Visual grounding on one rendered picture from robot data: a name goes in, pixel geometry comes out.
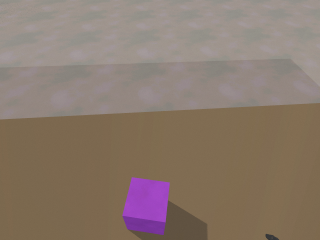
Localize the carton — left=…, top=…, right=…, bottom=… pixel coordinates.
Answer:
left=122, top=177, right=170, bottom=235

